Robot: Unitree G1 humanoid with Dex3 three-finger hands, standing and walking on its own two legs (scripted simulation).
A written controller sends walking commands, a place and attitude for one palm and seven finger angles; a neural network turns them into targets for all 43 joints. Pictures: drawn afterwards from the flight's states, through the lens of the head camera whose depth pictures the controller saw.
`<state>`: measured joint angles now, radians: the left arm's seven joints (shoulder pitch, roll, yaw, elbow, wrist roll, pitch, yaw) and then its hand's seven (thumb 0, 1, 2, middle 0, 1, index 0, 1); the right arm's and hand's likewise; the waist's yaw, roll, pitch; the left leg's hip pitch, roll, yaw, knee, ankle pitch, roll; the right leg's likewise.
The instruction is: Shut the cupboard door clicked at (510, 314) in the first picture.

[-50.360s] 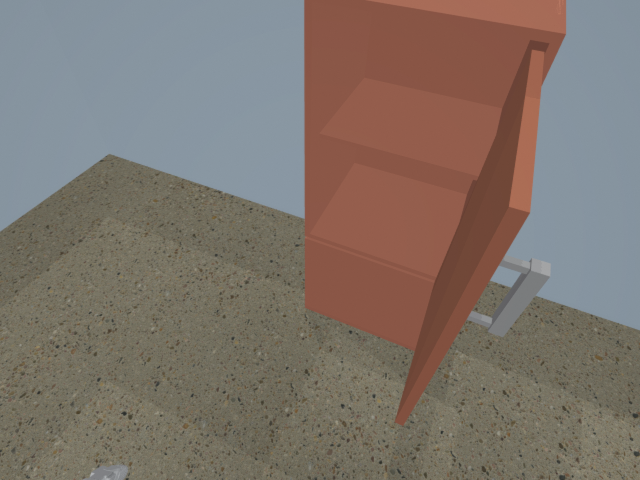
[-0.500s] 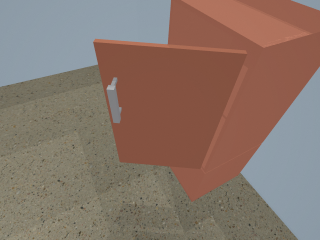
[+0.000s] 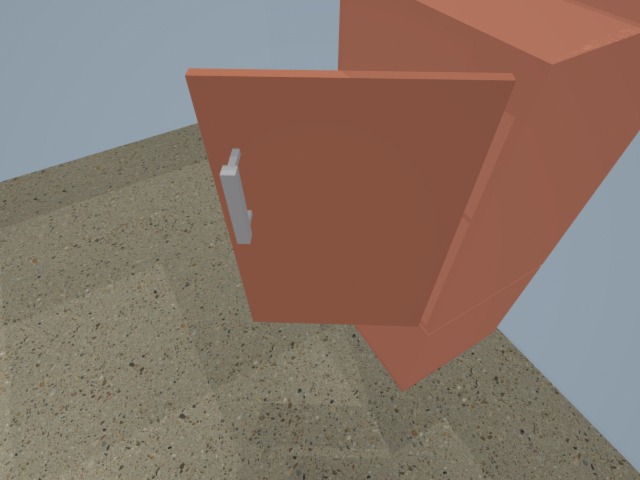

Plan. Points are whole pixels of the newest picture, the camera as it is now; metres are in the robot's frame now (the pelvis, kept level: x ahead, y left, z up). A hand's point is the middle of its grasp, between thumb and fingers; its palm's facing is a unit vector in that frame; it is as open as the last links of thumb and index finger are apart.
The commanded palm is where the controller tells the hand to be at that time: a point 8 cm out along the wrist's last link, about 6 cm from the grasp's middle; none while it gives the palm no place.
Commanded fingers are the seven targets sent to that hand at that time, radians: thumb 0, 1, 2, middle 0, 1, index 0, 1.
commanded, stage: look again from close up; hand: left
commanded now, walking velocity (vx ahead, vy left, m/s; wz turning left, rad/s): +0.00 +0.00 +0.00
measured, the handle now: (239, 198) +0.47 +0.15 +0.09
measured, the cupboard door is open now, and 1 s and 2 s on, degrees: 57 57 57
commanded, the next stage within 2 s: raise the hand and make a fist in 0.08 s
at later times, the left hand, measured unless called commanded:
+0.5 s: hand (185, 447) +0.16 +0.17 -0.01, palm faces +0.13 -0.99 -0.09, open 6.7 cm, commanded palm +0.10 +0.22 -0.03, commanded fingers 0.00 0.90 0.90 -0.49 -0.62 -0.49 -0.62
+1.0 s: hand (167, 446) +0.16 +0.18 +0.01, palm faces +0.04 -1.00 -0.01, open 4.3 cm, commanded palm +0.11 +0.22 +0.02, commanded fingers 0.00 0.90 0.90 -0.95 -1.12 -0.95 -1.12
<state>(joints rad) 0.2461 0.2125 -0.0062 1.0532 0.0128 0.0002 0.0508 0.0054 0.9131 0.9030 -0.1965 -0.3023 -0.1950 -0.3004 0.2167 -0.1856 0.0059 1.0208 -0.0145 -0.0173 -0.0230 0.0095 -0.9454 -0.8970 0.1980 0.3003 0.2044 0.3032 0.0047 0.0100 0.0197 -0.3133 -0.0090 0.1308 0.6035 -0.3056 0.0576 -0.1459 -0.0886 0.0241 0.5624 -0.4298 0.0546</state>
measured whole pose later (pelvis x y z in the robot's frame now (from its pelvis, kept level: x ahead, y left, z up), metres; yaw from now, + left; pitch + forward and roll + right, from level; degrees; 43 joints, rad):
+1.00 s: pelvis -0.06 -0.05 -0.05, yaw +2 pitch +9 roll -2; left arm 0.32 0.29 0.27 0.02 -0.36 -0.24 -0.36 0.02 0.90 0.90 -0.78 -0.93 -0.77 -0.93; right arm 0.32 -0.19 0.01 0.59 0.04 -0.27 -0.08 0.02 -0.90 -0.90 0.20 0.30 0.21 0.30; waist -0.01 0.03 -0.11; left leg -0.79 0.07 0.01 0.99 -0.35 -0.01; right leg -0.61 0.01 -0.03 0.99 -0.54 0.01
